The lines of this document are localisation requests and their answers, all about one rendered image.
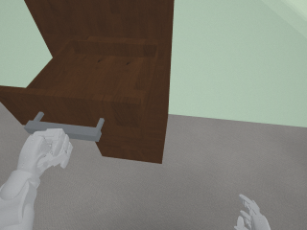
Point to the robot left hand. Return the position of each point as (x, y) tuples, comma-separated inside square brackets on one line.
[(51, 143)]

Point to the drawer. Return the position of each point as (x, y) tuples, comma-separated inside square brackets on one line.
[(91, 79)]

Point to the left robot forearm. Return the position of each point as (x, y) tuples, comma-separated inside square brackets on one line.
[(17, 198)]

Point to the robot right hand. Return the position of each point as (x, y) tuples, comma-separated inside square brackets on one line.
[(253, 219)]

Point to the handle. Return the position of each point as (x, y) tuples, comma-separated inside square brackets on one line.
[(86, 133)]

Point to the cabinet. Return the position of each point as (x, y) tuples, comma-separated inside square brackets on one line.
[(131, 21)]

